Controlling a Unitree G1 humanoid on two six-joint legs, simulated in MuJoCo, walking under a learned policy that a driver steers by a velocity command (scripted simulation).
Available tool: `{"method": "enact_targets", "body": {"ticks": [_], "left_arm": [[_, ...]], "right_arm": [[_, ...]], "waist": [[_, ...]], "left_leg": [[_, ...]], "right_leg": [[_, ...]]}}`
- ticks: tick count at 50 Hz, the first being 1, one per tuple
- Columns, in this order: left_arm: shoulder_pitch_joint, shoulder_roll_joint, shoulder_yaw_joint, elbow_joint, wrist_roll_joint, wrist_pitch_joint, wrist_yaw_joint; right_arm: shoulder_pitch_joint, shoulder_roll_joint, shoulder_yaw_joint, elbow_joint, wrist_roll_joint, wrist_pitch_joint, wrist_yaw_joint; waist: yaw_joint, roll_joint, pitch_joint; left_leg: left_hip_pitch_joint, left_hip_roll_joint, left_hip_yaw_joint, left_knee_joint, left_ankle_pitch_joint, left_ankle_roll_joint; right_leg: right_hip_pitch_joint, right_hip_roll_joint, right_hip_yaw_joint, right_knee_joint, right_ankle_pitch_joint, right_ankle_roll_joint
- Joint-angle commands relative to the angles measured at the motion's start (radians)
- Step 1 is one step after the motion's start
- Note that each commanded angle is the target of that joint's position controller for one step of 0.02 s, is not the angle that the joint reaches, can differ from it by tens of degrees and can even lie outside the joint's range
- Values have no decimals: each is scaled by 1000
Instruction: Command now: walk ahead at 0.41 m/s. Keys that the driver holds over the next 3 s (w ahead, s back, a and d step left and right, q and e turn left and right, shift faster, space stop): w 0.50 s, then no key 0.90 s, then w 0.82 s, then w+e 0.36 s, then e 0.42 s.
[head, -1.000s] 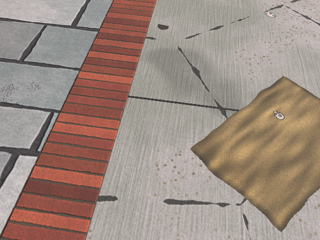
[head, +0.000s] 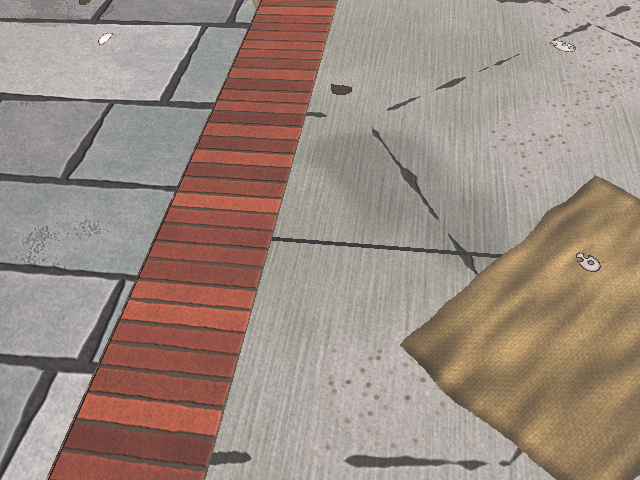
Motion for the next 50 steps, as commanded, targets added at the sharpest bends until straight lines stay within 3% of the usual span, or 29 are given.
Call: {"method": "enact_targets", "body": {"ticks": [1,4,9,11,12,13,14,15,16,17,18,19,20,22,26,29,31,33,36,37,38,39,40,41,42,43,44,47,50], "left_arm": [[42,135,16,-34,4,4,16],[49,162,17,-45,5,12,30],[94,177,29,-29,-13,17,34],[71,197,40,-37,-12,23,34],[59,212,47,-43,-8,29,35],[40,211,48,-49,-2,39,36],[30,198,42,-65,5,43,37],[131,78,10,-91,11,30,27],[145,53,-2,-73,-6,1,17],[37,151,29,-113,-37,-21,10],[-48,173,34,-140,-52,-31,11],[-81,156,36,-149,-44,-32,19],[-72,148,44,-145,-29,-21,26],[-32,99,40,-141,-18,5,27],[-168,110,43,-207,0,22,33],[-273,75,28,-238,11,7,21],[-330,74,24,-252,5,4,11],[-354,95,27,-265,2,6,4],[-295,148,45,-257,14,2,-4],[-212,178,59,-227,21,-1,0],[-135,245,73,-214,32,-3,6],[-113,249,64,-206,42,10,9],[-94,160,42,-204,22,22,1],[-150,149,35,-208,8,27,-6],[-224,144,32,-219,10,30,-6],[-292,129,24,-230,15,33,-3],[-336,131,25,-233,25,35,1],[-362,130,27,-223,36,46,11],[-362,135,27,-207,16,56,22]], "right_arm": [[-143,-17,-1,-96,-5,-15,15],[-264,13,16,-136,1,-16,24],[-361,-18,18,-174,10,-24,44],[-322,-54,4,-170,6,-28,48],[-255,-82,-9,-153,4,-27,45],[-100,-118,-31,-106,6,-24,37],[82,-156,-50,-53,4,-17,23],[225,-244,-70,-18,-26,-11,16],[222,-189,-50,-4,-18,-8,21],[127,-131,-30,-7,-8,-12,23],[45,-98,-19,-19,-9,-17,23],[-17,-76,-13,-20,-17,-26,29],[-51,-48,-5,-20,-27,-35,33],[-58,-44,-4,-2,-27,-43,37],[0,-94,-11,40,-27,-49,15],[34,-109,-8,59,-29,-35,-3],[95,-127,-9,87,-23,-26,-8],[107,-127,-7,105,-15,-13,-13],[69,-137,-10,114,-8,8,-20],[74,-122,-6,115,-12,13,-21],[122,-89,8,109,-33,12,-21],[308,30,44,147,-42,9,-13],[307,-21,37,169,-22,16,-10],[234,-92,17,153,-2,28,-12],[165,-93,13,142,2,45,-24],[122,-88,9,137,-6,64,-35],[115,-80,7,135,-12,82,-45],[132,-36,16,158,-21,96,-60],[126,-28,17,179,-28,98,-54]], "waist": [[14,-126,86],[38,-125,119],[28,-137,160],[-22,-149,109],[-65,-169,47],[-147,-170,-51],[-227,-154,-161],[-195,73,-337],[-179,196,-435],[-168,144,-240],[-139,74,-110],[-99,0,-37],[-62,10,-17],[-24,32,-5],[-33,10,71],[-64,4,65],[-95,8,31],[-95,25,15],[-36,34,-30],[-3,11,-73],[2,-85,-175],[-67,-296,-318],[-36,-258,-387],[-37,-189,-295],[-51,-128,-208],[-64,-106,-135],[-88,-139,-106],[-103,-175,-97],[-108,-156,-109]], "left_leg": [[-253,38,11,-112,110,-27],[-146,6,48,-327,230,-40],[-92,-14,37,-482,262,4],[-9,-40,44,-501,216,40],[89,-70,63,-490,186,60],[280,-100,84,-498,187,91],[571,-39,17,-471,193,131],[975,231,-414,-496,4,272],[1004,349,-778,-703,-137,338],[847,306,-671,-746,-187,282],[675,269,-510,-770,-113,247],[522,228,-397,-805,-4,224],[429,186,-311,-831,75,205],[328,163,-243,-883,114,216],[280,151,-152,-933,234,230],[261,82,-16,-876,509,179],[308,88,-11,-847,520,165],[390,115,-29,-795,520,149],[475,138,-61,-655,526,104],[471,92,-47,-541,545,77],[392,20,-4,-351,361,30],[142,-83,10,-62,-230,-37],[110,-85,-82,59,-475,-58],[68,-53,-103,113,-462,-61],[43,-23,-87,106,-407,-66],[50,2,-80,58,-361,-74],[111,24,-80,-9,-304,-80],[252,4,-35,-201,-232,-85],[358,-7,-9,-389,-42,-67]], "right_leg": [[124,-218,183,-165,357,-121],[27,-190,116,-205,353,-115],[96,-252,97,-194,413,-118],[156,-273,82,-106,659,-99],[175,-273,72,-16,852,-88],[150,-244,44,158,986,-68],[-21,-209,35,386,885,-41],[-410,-55,7,789,392,14],[-550,49,135,1011,-265,21],[-653,-18,168,1086,-236,2],[-658,-70,135,1061,-151,-13],[-622,-113,116,990,-74,-12],[-558,-148,120,932,-27,-10],[-487,-168,116,879,-6,3],[-589,-183,92,677,138,52],[-487,-124,34,402,334,62],[-429,-83,18,315,427,64],[-423,-71,43,252,420,48],[-334,-51,58,168,359,4],[-216,-39,43,124,438,-16],[-23,-154,135,166,864,-55],[280,-381,384,213,1091,-240],[255,-398,474,163,953,-283],[145,-358,427,114,728,-249],[38,-323,386,73,547,-211],[-80,-297,342,25,409,-188],[-179,-268,307,-17,295,-164],[-291,-210,222,-60,184,-154],[-317,-195,200,-67,-3,-141]]}}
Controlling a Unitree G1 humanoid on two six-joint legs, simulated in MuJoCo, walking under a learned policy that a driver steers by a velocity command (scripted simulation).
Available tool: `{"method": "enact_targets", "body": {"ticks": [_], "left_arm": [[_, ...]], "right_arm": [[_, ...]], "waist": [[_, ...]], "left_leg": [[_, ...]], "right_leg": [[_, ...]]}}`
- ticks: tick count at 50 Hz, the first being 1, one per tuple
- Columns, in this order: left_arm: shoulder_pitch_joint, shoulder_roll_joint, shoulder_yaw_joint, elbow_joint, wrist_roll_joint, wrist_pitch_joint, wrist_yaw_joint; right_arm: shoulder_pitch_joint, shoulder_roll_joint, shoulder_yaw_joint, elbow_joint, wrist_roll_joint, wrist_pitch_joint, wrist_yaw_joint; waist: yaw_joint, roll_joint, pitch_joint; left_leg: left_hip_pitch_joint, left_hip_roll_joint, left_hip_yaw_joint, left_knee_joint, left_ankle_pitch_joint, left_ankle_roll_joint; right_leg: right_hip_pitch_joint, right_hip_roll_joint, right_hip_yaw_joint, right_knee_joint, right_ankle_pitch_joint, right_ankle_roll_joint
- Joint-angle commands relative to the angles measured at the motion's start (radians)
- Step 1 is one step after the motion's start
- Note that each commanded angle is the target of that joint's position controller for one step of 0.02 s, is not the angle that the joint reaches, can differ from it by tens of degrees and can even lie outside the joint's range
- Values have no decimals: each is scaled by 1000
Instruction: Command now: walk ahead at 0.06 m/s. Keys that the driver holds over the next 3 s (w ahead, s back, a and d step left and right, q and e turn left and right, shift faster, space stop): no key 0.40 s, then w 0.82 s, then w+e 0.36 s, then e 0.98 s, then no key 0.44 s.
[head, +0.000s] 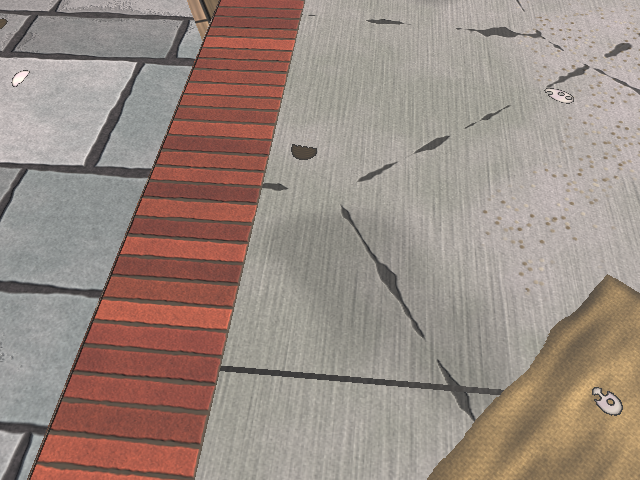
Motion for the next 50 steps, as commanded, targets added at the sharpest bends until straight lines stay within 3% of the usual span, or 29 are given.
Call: {"method": "enact_targets", "body": {"ticks": [1,3,4,5,7,11,20,21,23,24,26,28,29,31,32,33,34,35,36,38,40,45,48,50], "left_arm": [[-67,148,30,-51,-17,-1,14],[-19,121,20,-24,-18,4,14],[3,131,26,-25,-12,6,15],[-3,125,27,-26,-10,10,20],[9,114,26,-15,-12,13,28],[32,115,29,14,-13,14,27],[34,118,33,56,-23,28,29],[52,109,32,71,-24,31,30],[52,117,37,81,-33,36,33],[41,119,39,78,-34,32,33],[4,102,36,61,-39,4,26],[-23,82,33,44,-47,-31,11],[-15,84,35,43,-49,-45,3],[112,95,47,89,-57,-58,-6],[227,136,65,129,-55,-60,-4],[350,250,100,164,-57,-63,-6],[439,248,92,178,-44,-70,-16],[367,172,63,164,-31,-80,-16],[305,139,52,139,-28,-84,-17],[247,104,33,118,-30,-82,-21],[275,93,25,124,-25,-67,-13],[303,157,34,119,-21,-52,20],[350,166,43,136,-31,-54,21],[358,160,48,146,-41,-51,22]], "right_arm": [[142,-50,-12,26,-12,6,2],[110,-74,-12,15,-32,4,6],[89,-131,-22,11,-20,1,3],[74,-129,-25,24,-9,-7,6],[39,-80,-13,29,-15,-31,9],[60,-76,-10,49,-4,-55,11],[82,-70,-3,76,-2,-42,9],[104,-61,-2,89,-1,-39,9],[106,-85,-12,91,10,-34,7],[105,-95,-16,84,14,-35,6],[150,-119,-26,83,24,-55,8],[170,-152,-40,90,30,-79,11],[157,-139,-39,86,29,-89,14],[82,-118,-37,59,30,-94,23],[10,-108,-33,25,30,-97,26],[-19,-45,-18,-17,22,-111,25],[-26,-42,-17,-35,17,-128,23],[-21,-70,-27,-34,37,-138,33],[-8,-60,-25,-25,49,-142,42],[-26,-73,-39,-21,37,-140,47],[-33,-47,-41,-25,27,-128,55],[-229,8,-17,-105,18,-115,61],[-304,-10,-12,-134,26,-112,70],[-328,-27,-13,-154,29,-114,78]], "waist": [[-57,-141,-139],[-42,-95,-71],[-3,-24,-24],[4,46,2],[16,83,-4],[6,33,-43],[-7,-22,-67],[-9,-20,-87],[-8,12,-31],[-12,28,20],[-34,79,96],[-33,148,141],[-18,145,137],[56,117,87],[109,45,58],[134,-225,12],[153,-326,-53],[98,-188,-17],[66,-130,-5],[35,-65,23],[30,-100,18],[59,-91,69],[74,-111,93],[61,-110,107]], "left_leg": [[222,-20,47,-184,194,20],[233,27,-5,-297,230,62],[145,50,-24,-314,117,89],[24,35,-29,-347,-24,98],[-35,33,-32,-394,-8,68],[48,20,-15,-354,174,51],[115,3,8,-321,329,56],[127,-4,16,-332,237,61],[84,-3,-6,-354,-70,103],[62,20,-47,-378,-199,132],[96,115,-188,-451,-319,196],[159,247,-355,-502,-254,265],[169,261,-356,-481,-146,267],[93,194,-234,-396,8,213],[-17,108,-119,-259,151,161],[-208,-60,77,86,187,70],[-384,-106,24,370,-122,48],[-462,-44,-57,507,-130,79],[-477,-3,-58,544,-51,108],[-467,63,-30,448,101,126],[-403,73,9,353,166,104],[-331,30,70,-11,355,47],[-263,4,86,-131,430,56],[-270,9,63,-178,432,82]], "right_leg": [[-19,-205,202,-206,-291,-105],[-63,-159,181,-197,-446,-23],[-39,-108,135,-174,-427,11],[51,-69,86,-129,-342,31],[160,-65,72,-59,-200,24],[182,-66,62,-23,-23,6],[216,-70,57,11,131,11],[225,-56,42,15,38,11],[163,-15,5,58,-299,6],[95,-9,4,74,-417,2],[-44,-2,-8,160,-426,0],[-143,-25,-10,252,-317,-12],[-134,-39,2,238,-308,-24],[84,-29,-4,99,-262,-44],[257,-57,76,17,-233,-67],[452,-214,393,-119,-245,-158],[585,-395,728,-244,-170,-258],[565,-417,685,-215,-117,-244],[534,-382,568,-204,-76,-214],[472,-316,376,-235,48,-158],[426,-265,265,-265,134,-134],[311,-224,147,-339,136,-133],[302,-242,122,-368,98,-132],[366,-274,115,-351,134,-121]]}}
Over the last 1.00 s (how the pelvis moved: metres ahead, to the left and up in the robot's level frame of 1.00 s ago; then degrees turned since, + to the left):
0.46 0.00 -0.01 1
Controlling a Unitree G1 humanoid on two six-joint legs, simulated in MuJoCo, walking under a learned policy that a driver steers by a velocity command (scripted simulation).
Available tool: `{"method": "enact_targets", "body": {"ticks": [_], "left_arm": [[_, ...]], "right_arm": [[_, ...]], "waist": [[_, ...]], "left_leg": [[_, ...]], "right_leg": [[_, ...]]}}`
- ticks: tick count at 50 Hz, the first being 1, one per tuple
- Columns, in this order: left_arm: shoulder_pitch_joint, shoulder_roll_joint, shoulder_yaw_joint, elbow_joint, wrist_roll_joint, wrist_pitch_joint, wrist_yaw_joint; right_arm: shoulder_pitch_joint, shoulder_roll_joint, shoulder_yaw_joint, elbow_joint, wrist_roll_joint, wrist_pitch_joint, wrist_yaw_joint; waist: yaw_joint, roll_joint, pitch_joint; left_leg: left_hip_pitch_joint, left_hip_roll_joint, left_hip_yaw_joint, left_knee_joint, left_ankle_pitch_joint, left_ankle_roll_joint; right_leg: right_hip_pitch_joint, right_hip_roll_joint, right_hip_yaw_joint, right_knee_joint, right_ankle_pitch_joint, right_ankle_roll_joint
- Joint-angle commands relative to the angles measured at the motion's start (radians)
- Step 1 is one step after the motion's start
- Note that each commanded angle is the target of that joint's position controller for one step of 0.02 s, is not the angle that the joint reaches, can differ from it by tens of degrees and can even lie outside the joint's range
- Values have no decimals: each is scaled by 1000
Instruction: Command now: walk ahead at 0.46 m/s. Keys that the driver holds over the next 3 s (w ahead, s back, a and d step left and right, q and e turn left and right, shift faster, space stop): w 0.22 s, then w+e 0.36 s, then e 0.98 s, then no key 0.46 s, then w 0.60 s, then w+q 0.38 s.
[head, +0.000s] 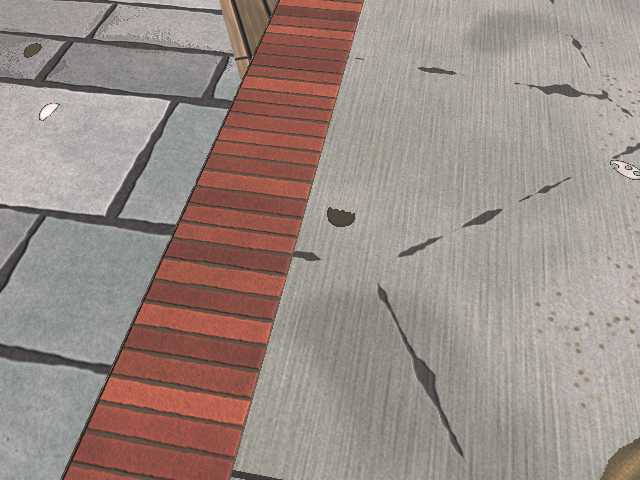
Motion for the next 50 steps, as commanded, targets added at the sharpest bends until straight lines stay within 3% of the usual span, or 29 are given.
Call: {"method": "enact_targets", "body": {"ticks": [1,3,4,5,6,7,8,9,10,11,13,14,17,21,25,29,31,33,34,35,36,37,38,39,40,41,43,46,50], "left_arm": [[26,171,41,-19,-11,-3,8],[0,192,51,-28,-8,6,8],[-15,198,53,-33,-4,13,8],[-25,182,47,-41,2,21,8],[-14,149,31,-65,18,24,6],[111,-6,-8,-70,6,2,-6],[26,87,11,-72,-22,-27,-10],[-69,146,28,-110,-46,-44,-12],[-118,159,31,-122,-43,-51,-3],[-139,157,42,-123,-26,-47,6],[-80,113,44,-106,-24,-15,9],[-73,96,44,-105,-27,0,10],[-171,110,53,-144,-22,21,14],[-262,109,59,-175,-14,11,-2],[-402,76,40,-228,-10,7,-26],[-501,69,27,-299,-13,7,-56],[-485,89,35,-327,-8,6,-73],[-305,157,69,-303,-7,4,-83],[-161,220,99,-273,-7,2,-73],[-75,318,123,-263,2,12,-44],[-127,376,121,-308,21,11,-41],[-94,303,105,-320,21,23,-37],[-169,250,91,-336,12,24,-34],[-235,221,84,-346,-6,26,-33],[-280,193,77,-358,-10,30,-27],[-298,192,74,-367,5,35,-25],[-306,219,83,-375,16,35,-23],[-293,245,92,-384,6,45,-6],[-295,249,91,-401,-6,80,18]], "right_arm": [[-128,-67,-6,-95,4,-16,13],[-64,-107,-24,-88,3,-21,18],[30,-136,-42,-65,3,-21,15],[201,-174,-66,-12,4,-16,9],[380,-240,-86,26,-7,-12,-1],[449,-288,-90,49,-21,-11,6],[404,-200,-63,44,-12,-17,10],[302,-162,-50,27,-9,-26,10],[211,-135,-39,4,-15,-33,12],[159,-109,-32,-2,-28,-40,16],[139,-71,-22,10,-40,-45,18],[157,-75,-22,22,-38,-47,14],[211,-124,-33,45,-44,-51,-11],[251,-133,-31,49,-44,-47,-33],[318,-143,-28,61,-36,-38,-45],[385,-161,-36,76,-28,-5,-46],[342,-185,-42,53,-26,18,-56],[314,-210,-48,25,-25,40,-71],[299,-209,-45,10,-19,41,-74],[329,-163,-28,-25,-48,24,-67],[434,-50,12,-60,-53,-9,-43],[340,-163,-16,-61,-25,-36,-29],[255,-167,-19,-96,4,-40,-29],[234,-157,-21,-90,-6,-33,-42],[229,-172,-32,-90,-22,-15,-56],[242,-174,-38,-97,-27,5,-60],[274,-138,-35,-108,-34,29,-67],[244,-129,-33,-131,-41,42,-79],[147,-135,-33,-168,-34,53,-76]], "waist": [[-36,-106,123],[-87,-125,58],[-141,-139,-10],[-219,-134,-107],[-269,-32,-237],[-182,250,-387],[-211,170,-325],[-185,135,-172],[-149,37,-106],[-115,9,-63],[-61,44,-57],[-55,46,-41],[-65,27,20],[-87,15,31],[-139,1,66],[-169,-7,92],[-130,28,73],[-36,79,-54],[40,57,-131],[35,-120,-253],[-62,-296,-448],[17,-116,-514],[4,-92,-379],[-36,6,-237],[-66,6,-171],[-96,-15,-142],[-124,-52,-135],[-119,-84,-169],[-87,-125,-170]], "left_leg": [[12,-16,0,-74,22,33],[128,-52,22,-84,-29,64],[260,-85,45,-77,-55,84],[480,-106,57,-76,-65,110],[785,75,-162,-63,-141,171],[1043,308,-698,-245,-444,333],[988,285,-791,-359,-542,294],[852,264,-637,-372,-479,249],[695,233,-507,-393,-350,225],[561,199,-406,-414,-237,210],[443,159,-278,-464,-181,194],[410,153,-234,-488,-171,197],[401,159,-152,-540,-144,200],[475,139,-28,-541,-35,163],[546,141,69,-545,13,138],[735,195,113,-457,150,134],[750,195,155,-325,519,108],[726,172,176,-57,833,69],[625,124,193,162,734,22],[347,45,194,499,157,-40],[-11,-166,31,862,-673,-93],[-31,-103,-142,901,-631,-65],[-78,-57,-126,842,-548,-43],[-75,-17,-102,748,-485,-49],[-31,5,-96,678,-448,-56],[43,12,-98,644,-429,-60],[93,-6,-83,556,-398,-80],[73,-28,-87,408,-315,-110],[84,-54,-107,240,-204,-122]], "right_leg": [[-79,-288,104,-47,393,-138],[-27,-298,84,56,645,-116],[-28,-282,62,179,816,-100],[-97,-235,29,380,870,-72],[-333,-177,-1,702,580,-41],[-677,26,47,1058,-179,18],[-786,-3,183,1192,-255,-7],[-863,-55,157,1216,-175,-28],[-818,-113,137,1169,-72,-36],[-762,-151,125,1108,-8,-36],[-655,-191,137,1042,32,-37],[-650,-199,134,1015,31,-33],[-764,-200,157,909,143,-10],[-834,-162,162,710,364,1],[-825,-147,76,543,451,0],[-902,-128,23,461,329,-24],[-817,-76,-44,432,227,-47],[-570,12,-94,421,194,-82],[-342,32,-61,322,337,-120],[-22,-171,213,368,692,-198],[304,-456,750,317,936,-454],[275,-406,663,285,914,-411],[152,-358,499,275,864,-356],[-28,-298,400,237,792,-304],[-170,-265,353,203,732,-282],[-285,-241,330,175,711,-278],[-381,-212,295,158,753,-281],[-377,-192,287,179,743,-261],[-382,-159,335,185,426,-204]]}}
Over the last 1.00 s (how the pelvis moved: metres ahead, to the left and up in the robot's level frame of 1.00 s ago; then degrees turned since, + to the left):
0.24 0.01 0.00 0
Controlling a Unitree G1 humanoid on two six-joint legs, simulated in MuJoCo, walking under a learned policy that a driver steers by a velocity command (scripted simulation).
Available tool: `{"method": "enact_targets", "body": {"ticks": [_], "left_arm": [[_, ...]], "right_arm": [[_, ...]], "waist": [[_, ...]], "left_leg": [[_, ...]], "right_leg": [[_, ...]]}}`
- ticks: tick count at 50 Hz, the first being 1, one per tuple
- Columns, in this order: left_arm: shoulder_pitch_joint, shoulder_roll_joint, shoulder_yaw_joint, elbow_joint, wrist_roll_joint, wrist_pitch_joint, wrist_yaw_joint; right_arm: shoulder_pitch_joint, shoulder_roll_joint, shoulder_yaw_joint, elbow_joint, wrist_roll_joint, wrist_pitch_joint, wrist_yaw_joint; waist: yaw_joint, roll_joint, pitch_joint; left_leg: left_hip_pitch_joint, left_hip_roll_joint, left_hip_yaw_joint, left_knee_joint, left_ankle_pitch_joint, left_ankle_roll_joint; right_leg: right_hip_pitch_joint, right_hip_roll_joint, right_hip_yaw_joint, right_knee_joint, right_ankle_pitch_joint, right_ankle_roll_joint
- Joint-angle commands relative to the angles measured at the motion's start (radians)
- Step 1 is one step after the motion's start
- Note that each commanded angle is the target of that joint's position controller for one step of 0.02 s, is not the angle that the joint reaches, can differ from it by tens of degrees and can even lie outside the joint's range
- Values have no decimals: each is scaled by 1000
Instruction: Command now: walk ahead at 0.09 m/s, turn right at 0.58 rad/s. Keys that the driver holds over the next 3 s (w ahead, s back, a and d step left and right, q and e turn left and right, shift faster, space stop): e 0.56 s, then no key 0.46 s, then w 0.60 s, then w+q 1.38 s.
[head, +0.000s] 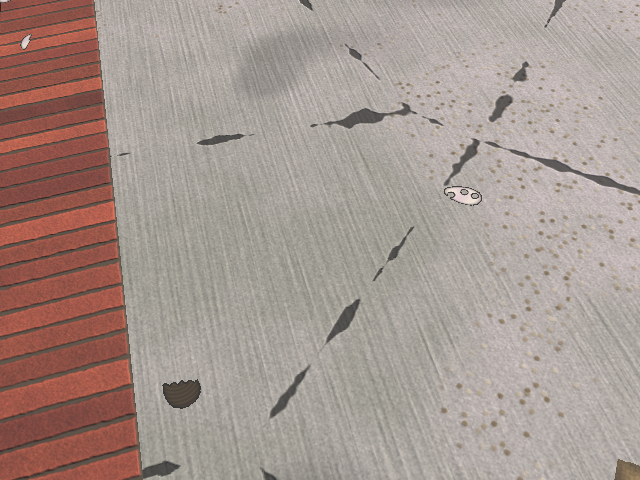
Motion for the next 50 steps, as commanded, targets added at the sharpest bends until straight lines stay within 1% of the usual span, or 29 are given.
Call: {"method": "enact_targets", "body": {"ticks": [1,5,7,8,9,10,11,12,13,14,16,18,22,26,28,29,30,31,32,33,35,36,38,42,45,47,48,49,50], "left_arm": [[-22,160,39,-82,-4,10,22],[-17,156,37,-95,0,25,26],[-42,147,32,-113,-8,31,28],[-54,135,26,-123,-13,34,31],[-15,86,11,-133,-3,36,32],[74,40,3,-146,0,29,30],[72,138,25,-149,9,14,24],[68,197,46,-129,-2,16,21],[64,191,51,-112,-8,29,24],[62,173,50,-107,-10,45,28],[43,120,35,-126,-16,59,21],[-7,88,24,-162,-20,59,17],[-42,74,15,-202,-11,57,0],[-28,97,28,-215,-12,66,-21],[24,91,36,-202,-12,68,-30],[63,100,44,-185,-8,67,-26],[96,157,61,-184,-7,62,-15],[90,252,68,-219,3,56,2],[129,231,60,-216,40,32,-10],[91,203,48,-204,43,14,-14],[-12,138,25,-198,16,3,-7],[-43,126,16,-197,10,2,-2],[-52,94,1,-189,20,-2,6],[-47,94,-1,-165,21,0,12],[-32,105,-1,-141,23,6,2],[-50,84,-12,-126,16,7,-3],[-50,67,-20,-114,9,5,-5],[-17,47,-27,-100,15,-2,-5],[16,40,-28,-92,33,-11,-9]], "right_arm": [[37,-76,-19,-49,5,6,0],[12,-90,-22,-70,10,-12,13],[62,-99,-29,-64,14,-28,22],[103,-109,-34,-53,12,-35,26],[132,-169,-49,-56,-4,-35,22],[90,-243,-63,-72,-28,-18,13],[132,-197,-57,-72,-38,-13,17],[108,-145,-45,-93,-29,-12,16],[71,-113,-38,-100,-17,-7,15],[47,-95,-32,-109,-4,0,12],[38,-105,-32,-111,-5,14,5],[65,-118,-39,-108,-9,24,-2],[67,-160,-58,-115,-2,33,-1],[62,-182,-69,-114,18,31,15],[43,-183,-71,-112,36,32,18],[75,-155,-63,-96,39,31,21],[122,-102,-48,-84,18,31,30],[120,-34,-18,-124,-40,29,41],[30,-99,-39,-150,-10,25,29],[3,-134,-50,-147,18,30,22],[40,-132,-57,-106,9,44,9],[67,-127,-58,-98,2,49,8],[102,-105,-52,-86,8,49,13],[62,-56,-26,-98,7,48,21],[59,-71,-25,-102,12,47,27],[87,-62,-22,-90,12,41,30],[113,-51,-16,-79,4,34,34],[130,-73,-16,-75,-11,28,35],[142,-132,-24,-82,-16,26,31]], "waist": [[-19,-133,-189],[-11,-176,-169],[-46,-187,-176],[-72,-180,-173],[-53,-77,-212],[31,218,-196],[-7,267,-224],[-14,162,-205],[-6,106,-177],[-4,96,-154],[-8,117,-119],[-37,154,-118],[-57,175,-156],[-54,183,-144],[-16,165,-140],[-6,128,-145],[-14,-44,-157],[-48,-355,-161],[47,-283,-229],[29,-207,-167],[-17,-156,-130],[-37,-158,-129],[-52,-155,-153],[-23,-159,-136],[-3,-164,-110],[-26,-147,-96],[-51,-125,-91],[-46,-85,-111],[-9,10,-131]], "left_leg": [[113,-39,18,-99,71,-11],[168,-77,5,-242,15,2],[259,-83,12,-399,59,25],[355,-60,18,-532,186,46],[503,111,-101,-556,310,105],[623,320,-333,-545,645,261],[621,416,-471,-568,698,387],[601,364,-356,-549,658,371],[578,285,-235,-533,599,315],[557,240,-163,-536,540,283],[501,190,-60,-569,500,275],[536,192,-19,-588,477,289],[542,237,34,-591,463,305],[520,266,62,-570,383,286],[489,257,97,-504,326,240],[426,226,129,-432,267,192],[274,153,218,-253,88,105],[2,25,259,64,-420,13],[-18,-7,110,216,-423,12],[-24,12,84,270,-344,23],[-6,28,67,242,-200,29],[39,17,74,249,-140,20],[107,8,78,221,-71,11],[194,18,80,-63,-66,9],[280,3,100,-199,-114,17],[357,-8,110,-353,-36,33],[438,-9,112,-497,110,46],[529,25,63,-530,256,62],[586,104,-5,-500,447,91]], "right_leg": [[86,-230,228,-79,176,-146],[120,-230,321,-22,165,-132],[144,-214,361,34,225,-102],[117,-180,352,75,188,-66],[24,-120,290,208,-26,-13],[-201,57,105,406,-483,52],[-291,14,68,636,-576,98],[-299,-27,74,749,-498,116],[-305,-46,55,787,-426,136],[-311,-60,42,811,-379,154],[-283,-71,-14,786,-304,173],[-285,-88,-50,682,-271,181],[-162,-133,-87,477,-253,168],[-49,-130,-136,299,-228,123],[56,-107,-169,115,-115,76],[169,-84,-156,16,-42,44],[329,-187,7,-53,190,-4],[437,-460,341,-17,597,-141],[317,-528,392,-67,496,-282],[275,-456,298,-83,386,-244],[228,-359,183,-82,283,-144],[191,-338,146,-84,330,-137],[180,-316,106,-89,349,-138],[200,-305,104,-87,238,-137],[169,-319,147,-84,159,-157],[145,-305,160,-65,121,-139],[117,-284,149,-53,99,-107],[89,-250,136,-39,45,-57],[55,-185,83,15,-54,-8]]}}
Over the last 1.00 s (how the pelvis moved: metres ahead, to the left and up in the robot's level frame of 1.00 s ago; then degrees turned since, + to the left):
0.49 -0.03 0.00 -23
